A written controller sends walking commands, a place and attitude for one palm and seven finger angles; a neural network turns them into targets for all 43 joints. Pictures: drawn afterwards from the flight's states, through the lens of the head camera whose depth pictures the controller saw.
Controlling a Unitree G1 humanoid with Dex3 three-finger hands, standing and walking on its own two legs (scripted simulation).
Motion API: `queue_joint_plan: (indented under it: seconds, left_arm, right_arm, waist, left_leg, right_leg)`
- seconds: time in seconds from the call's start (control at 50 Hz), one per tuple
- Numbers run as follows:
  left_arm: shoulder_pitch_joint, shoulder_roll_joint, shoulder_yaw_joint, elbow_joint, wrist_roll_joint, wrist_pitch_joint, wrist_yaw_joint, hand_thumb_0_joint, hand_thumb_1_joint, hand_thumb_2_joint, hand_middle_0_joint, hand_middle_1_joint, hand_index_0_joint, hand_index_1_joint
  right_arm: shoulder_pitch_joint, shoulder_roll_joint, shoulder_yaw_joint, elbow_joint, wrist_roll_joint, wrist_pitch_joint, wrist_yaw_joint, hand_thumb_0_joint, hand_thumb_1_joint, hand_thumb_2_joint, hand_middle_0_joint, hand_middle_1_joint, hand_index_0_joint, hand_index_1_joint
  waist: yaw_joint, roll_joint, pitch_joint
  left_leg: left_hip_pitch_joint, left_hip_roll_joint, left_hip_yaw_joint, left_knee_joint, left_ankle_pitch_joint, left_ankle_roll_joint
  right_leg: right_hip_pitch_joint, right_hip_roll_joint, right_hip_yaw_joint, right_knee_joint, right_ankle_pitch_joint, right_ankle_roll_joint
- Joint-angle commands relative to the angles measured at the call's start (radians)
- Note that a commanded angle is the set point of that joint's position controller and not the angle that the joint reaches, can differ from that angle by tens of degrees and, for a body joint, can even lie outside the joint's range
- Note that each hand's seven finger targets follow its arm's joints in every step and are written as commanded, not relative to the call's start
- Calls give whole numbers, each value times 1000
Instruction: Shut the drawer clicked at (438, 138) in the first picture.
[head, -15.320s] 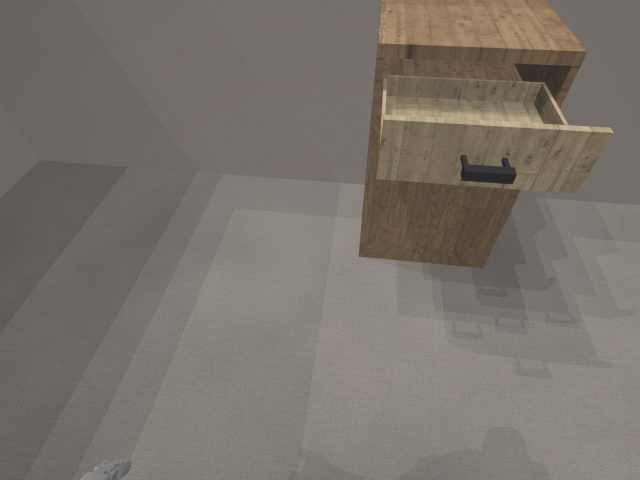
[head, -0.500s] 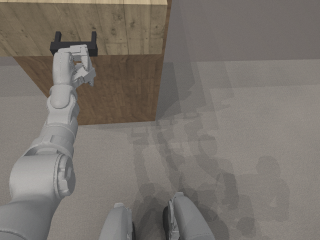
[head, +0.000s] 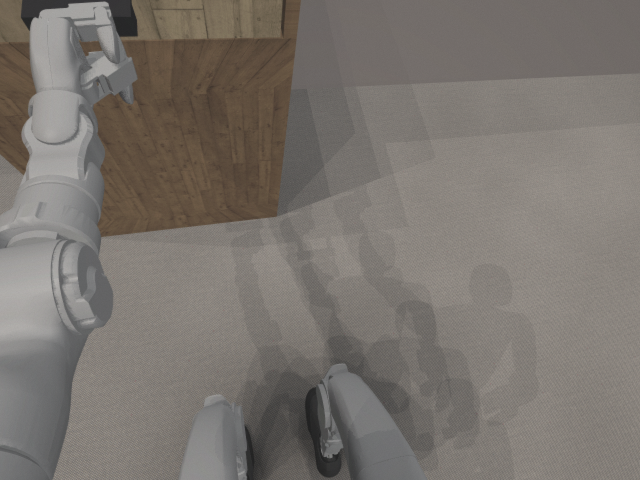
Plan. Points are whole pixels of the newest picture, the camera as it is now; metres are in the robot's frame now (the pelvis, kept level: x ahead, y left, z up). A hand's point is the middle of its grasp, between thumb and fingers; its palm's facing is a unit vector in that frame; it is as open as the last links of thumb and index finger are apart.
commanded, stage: push the drawer shut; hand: left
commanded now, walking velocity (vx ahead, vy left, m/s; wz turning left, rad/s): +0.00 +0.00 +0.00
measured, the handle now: (82, 3) +0.66 +0.17 +0.08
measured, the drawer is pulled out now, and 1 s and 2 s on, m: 0.00 0.00 0.00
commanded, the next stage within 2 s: pull the fist back off the drawer in 0.26 s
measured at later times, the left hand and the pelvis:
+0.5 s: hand (115, 57) +0.59 +0.14 +0.07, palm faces +0.02 -1.00 -0.06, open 3.1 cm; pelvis -0.01 +0.00 -0.01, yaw +0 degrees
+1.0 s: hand (128, 68) +0.58 +0.12 +0.07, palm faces +0.02 -1.00 -0.04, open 3.2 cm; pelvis +0.01 +0.00 +0.01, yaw -1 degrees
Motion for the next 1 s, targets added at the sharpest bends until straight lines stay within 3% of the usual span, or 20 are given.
queue_joint_plan:
  seconds: [0.0, 0.02, 0.06, 0.1, 0.14, 0.2, 0.26, 0.3, 0.4, 0.5, 0.54, 0.58, 0.62, 0.68, 0.76, 0.82, 0.86, 0.9, 0.94, 0.98]
  left_arm:
    - [-630, 228, 38, -236, -15, -53, 13, 0, 900, 900, -1400, -1600, -1400, -1600]
    - [-645, 254, 55, -250, -13, -51, 14, 0, 900, 900, -1400, -1600, -1400, -1600]
    - [-684, 219, 24, -271, -13, -52, 9, 0, 900, 900, -1400, -1600, -1400, -1600]
    - [-690, 240, 38, -243, -13, -42, 15, 0, 900, 900, -1400, -1600, -1400, -1600]
    - [-726, 210, 5, -252, -10, -39, 18, 0, 900, 900, -1400, -1600, -1400, -1600]
    - [-756, 214, -5, -251, -8, -38, 25, 0, 900, 900, -1400, -1600, -1400, -1600]
    - [-784, 185, -33, -246, -6, -34, 32, 0, 900, 900, -1400, -1600, -1400, -1600]
    - [-807, 203, -30, -254, -7, -31, 38, 0, 900, 900, -1400, -1600, -1400, -1600]
    - [-802, 173, -54, -228, -1, -18, 40, 0, 900, 900, -1400, -1600, -1400, -1600]
    - [-788, 179, -43, -232, 4, -16, 37, 0, 900, 900, -1400, -1600, -1400, -1600]
    - [-754, 187, -30, -206, 4, -8, 36, 0, 900, 900, -1400, -1600, -1400, -1600]
    - [-737, 179, -31, -218, 7, -12, 33, 0, 900, 900, -1400, -1600, -1400, -1600]
    - [-713, 191, -16, -218, 6, -10, 33, 0, 900, 900, -1400, -1600, -1400, -1600]
    - [-665, 160, -31, -226, 5, -10, 29, 0, 900, 900, -1400, -1600, -1400, -1600]
    - [-583, 169, 1, -276, -11, -19, 27, 0, 900, 900, -1400, -1600, -1400, -1600]
    - [-501, 165, 11, -301, -23, -22, 17, 0, 900, 900, -1400, -1600, -1400, -1600]
    - [-441, 151, 18, -348, -34, -35, 11, 0, 900, 900, -1400, -1600, -1400, -1600]
    - [-350, 144, 33, -371, -43, -41, 5, 0, 900, 900, -1400, -1600, -1400, -1600]
    - [-299, 104, 14, -383, -54, -46, 2, 0, 900, 900, -1400, -1600, -1400, -1600]
    - [-273, 112, 34, -389, -62, -55, 8, 0, 900, 900, -1400, -1600, -1400, -1600]
  right_arm:
    - [240, -196, -63, -15, -4, -2, -8, 0, -900, -900, 200, 300, 200, 300]
    - [245, -198, -62, -16, -5, 0, -8, 0, -900, -900, 200, 300, 200, 300]
    - [252, -192, -63, -16, -5, 1, -7, 0, -900, -900, 200, 300, 200, 300]
    - [255, -197, -61, -8, -4, 4, -9, 0, -900, -900, 200, 300, 200, 300]
    - [253, -197, -59, -3, -5, 0, -8, 0, -900, -900, 200, 300, 200, 300]
    - [252, -200, -56, 5, -6, -7, -12, 0, -900, -900, 200, 300, 200, 300]
    - [250, -202, -54, 8, -8, -16, -15, 0, -900, -900, 200, 300, 200, 300]
    - [247, -207, -51, 11, -7, -22, -18, 0, -900, -900, 200, 300, 200, 300]
    - [243, -211, -49, 13, -9, -33, -17, 0, -900, -900, 200, 300, 200, 300]
    - [251, -210, -52, 8, -14, -31, -4, 0, -900, -900, 200, 300, 200, 300]
    - [250, -211, -50, 4, -12, -27, -1, 0, -900, -900, 200, 300, 200, 300]
    - [250, -208, -51, -5, -13, -25, 4, 0, -900, -900, 200, 300, 200, 300]
    - [249, -208, -52, -7, -12, -22, 5, 0, -900, -900, 200, 300, 200, 300]
    - [248, -205, -55, -14, -9, -16, 10, 0, -900, -900, 200, 300, 200, 300]
    - [249, -199, -61, -28, -8, -8, 15, 0, -900, -900, 200, 300, 200, 300]
    - [238, -193, -65, -38, 2, 4, 16, 0, -900, -900, 200, 300, 200, 300]
    - [234, -187, -70, -50, 3, 8, 19, 0, -900, -900, 200, 300, 200, 300]
    - [227, -182, -76, -61, 8, 18, 20, 0, -900, -900, 200, 300, 200, 300]
    - [217, -173, -80, -66, 14, 25, 21, 0, -900, -900, 200, 300, 200, 300]
    - [214, -174, -83, -66, 18, 30, 17, 0, -900, -900, 200, 300, 200, 300]
  waist:
    - [-66, 185, -576]
    - [-69, 174, -595]
    - [-83, 208, -599]
    - [-89, 190, -567]
    - [-106, 197, -551]
    - [-115, 248, -555]
    - [-135, 256, -532]
    - [-138, 268, -551]
    - [-142, 268, -536]
    - [-120, 282, -559]
    - [-117, 231, -532]
    - [-100, 256, -554]
    - [-93, 228, -543]
    - [-81, 231, -541]
    - [-44, 214, -590]
    - [-22, 173, -579]
    - [3, 186, -612]
    - [28, 156, -634]
    - [33, 114, -586]
    - [35, 85, -566]
  left_leg:
    - [395, 7, -88, -155, 290, -2]
    - [386, 8, -83, -148, 294, 2]
    - [411, 9, -89, -144, 312, 1]
    - [385, 9, -89, -145, 282, 1]
    - [389, 10, -98, -155, 243, 1]
    - [412, 10, -108, -156, 229, -4]
    - [427, 12, -123, -165, 200, -5]
    - [429, 14, -129, -168, 177, -8]
    - [430, 15, -145, -177, 135, -10]
    - [444, 14, -148, -170, 159, -15]
    - [398, 13, -142, -169, 130, -7]
    - [406, 10, -136, -169, 140, -8]
    - [388, 11, -131, -168, 133, -5]
    - [408, 13, -134, -174, 155, -9]
    - [423, 8, -109, -175, 223, -7]
    - [412, 9, -85, -182, 251, -5]
    - [449, 8, -75, -187, 306, -7]
    - [462, 9, -61, -191, 356, -10]
    - [433, 6, -46, -203, 348, -6]
    - [431, 6, -37, -204, 366, -3]
  right_leg:
    - [258, 33, 49, -129, 117, -12]
    - [274, 34, 54, -130, 123, -9]
    - [248, 37, 51, -126, 135, -10]
    - [240, 37, 51, -134, 113, -8]
    - [214, 37, 47, -139, 85, -8]
    - [170, 36, 42, -133, 73, -12]
    - [124, 35, 35, -131, 55, -12]
    - [117, 35, 36, -130, 45, -12]
    - [91, 31, 30, -127, 27, -13]
    - [104, 30, 28, -120, 41, -17]
    - [126, 30, 30, -124, 25, -15]
    - [135, 29, 31, -120, 28, -17]
    - [151, 30, 33, -121, 26, -16]
    - [147, 29, 28, -117, 36, -18]
    - [225, 32, 34, -121, 74, -17]
    - [290, 34, 43, -140, 98, -16]
    - [329, 36, 44, -140, 140, -18]
    - [379, 37, 47, -145, 186, -17]
    - [420, 38, 53, -157, 206, -13]
    - [433, 40, 55, -161, 237, -12]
